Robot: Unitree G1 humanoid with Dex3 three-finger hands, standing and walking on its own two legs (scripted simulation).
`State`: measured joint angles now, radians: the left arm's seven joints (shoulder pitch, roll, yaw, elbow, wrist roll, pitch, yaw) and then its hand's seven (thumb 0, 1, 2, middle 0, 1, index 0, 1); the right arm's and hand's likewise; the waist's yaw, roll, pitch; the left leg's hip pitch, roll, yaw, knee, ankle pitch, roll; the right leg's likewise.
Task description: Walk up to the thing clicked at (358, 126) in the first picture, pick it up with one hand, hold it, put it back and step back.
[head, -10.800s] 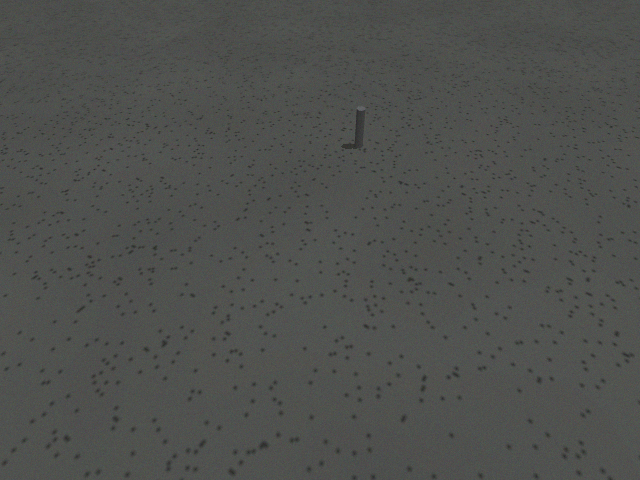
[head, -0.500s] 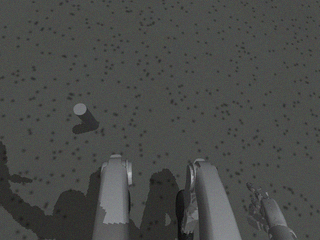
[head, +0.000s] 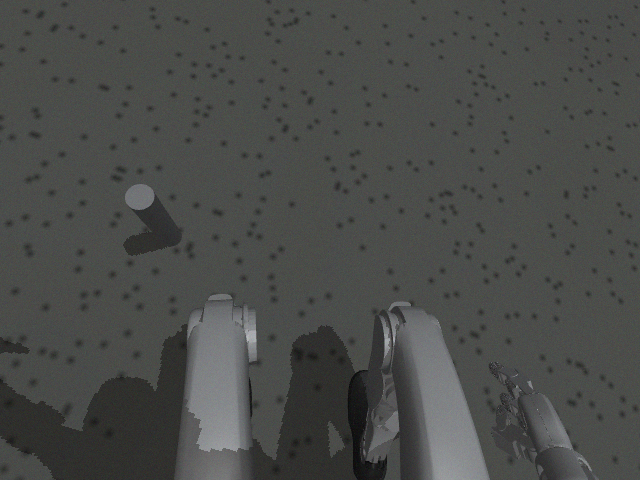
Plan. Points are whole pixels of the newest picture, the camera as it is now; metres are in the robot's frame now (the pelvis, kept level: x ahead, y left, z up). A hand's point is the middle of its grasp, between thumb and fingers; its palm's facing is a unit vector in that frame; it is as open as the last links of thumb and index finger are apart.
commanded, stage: go down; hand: left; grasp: from the side
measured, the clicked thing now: (157, 219) +0.47 +0.31 -0.32
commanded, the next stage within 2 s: approach in 0.46 s
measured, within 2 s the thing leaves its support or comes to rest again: neither
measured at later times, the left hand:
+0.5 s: hand out of the picture +0.35 +0.47 -0.01, palm faces +0.37 -0.92 -0.09, open 17.5 cm
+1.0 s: hand (4, 232) +0.38 +0.44 -0.15, palm faces +0.37 -0.93 +0.02, open 17.7 cm
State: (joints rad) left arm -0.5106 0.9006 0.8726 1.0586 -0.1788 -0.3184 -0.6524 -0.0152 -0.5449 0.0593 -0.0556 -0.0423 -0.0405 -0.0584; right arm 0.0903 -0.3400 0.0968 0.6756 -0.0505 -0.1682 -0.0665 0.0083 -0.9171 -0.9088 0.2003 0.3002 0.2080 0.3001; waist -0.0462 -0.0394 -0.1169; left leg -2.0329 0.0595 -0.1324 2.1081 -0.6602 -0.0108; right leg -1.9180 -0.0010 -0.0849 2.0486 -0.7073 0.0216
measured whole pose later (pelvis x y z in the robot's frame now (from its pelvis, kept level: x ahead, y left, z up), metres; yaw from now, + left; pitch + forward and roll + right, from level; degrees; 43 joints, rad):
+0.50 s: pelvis +0.00 +0.00 -0.03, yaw +0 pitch +32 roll -8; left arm -0.56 0.97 0.92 1.11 -0.18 -0.32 -0.68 -0.02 -0.55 0.08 -0.05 -0.04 -0.03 -0.07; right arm 0.10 -0.36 0.12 0.67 -0.06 -0.16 -0.06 0.01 -0.92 -0.91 0.20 0.30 0.21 0.30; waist -0.06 -0.05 -0.09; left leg -2.10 0.05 -0.14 2.19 -0.66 -0.01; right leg -1.99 0.00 -0.09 2.13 -0.71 0.02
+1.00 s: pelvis -0.01 +0.00 -0.09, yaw -4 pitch +27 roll -11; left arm -0.66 1.02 0.94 1.34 -0.22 -0.60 -0.67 -0.02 -0.61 0.01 -0.10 -0.06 -0.07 -0.08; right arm -0.01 -0.38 0.24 0.65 -0.15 -0.15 -0.01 0.01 -0.90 -0.90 0.20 0.30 0.21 0.30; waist -0.12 -0.14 0.06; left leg -2.23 0.06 -0.22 2.43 -0.68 -0.02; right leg -2.09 0.03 -0.13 2.32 -0.71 0.03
